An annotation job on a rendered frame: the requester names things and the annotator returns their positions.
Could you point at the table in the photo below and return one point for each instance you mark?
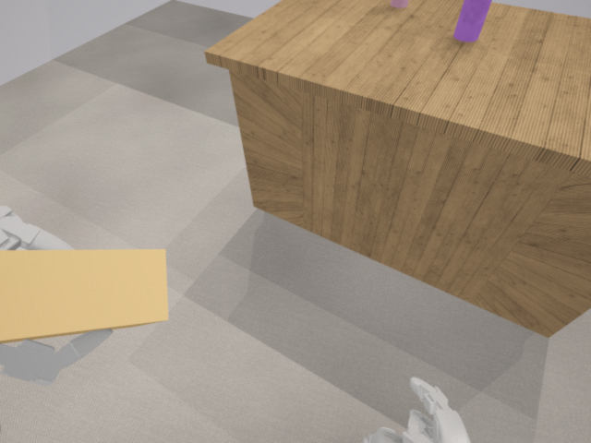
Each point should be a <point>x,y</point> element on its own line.
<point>465,165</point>

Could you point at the left robot hand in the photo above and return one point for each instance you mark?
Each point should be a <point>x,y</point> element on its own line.
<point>34,361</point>

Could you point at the right robot hand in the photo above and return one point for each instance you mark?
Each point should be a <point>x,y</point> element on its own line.
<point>447,425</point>

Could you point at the sponge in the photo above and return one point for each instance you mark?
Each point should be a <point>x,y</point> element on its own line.
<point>52,293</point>

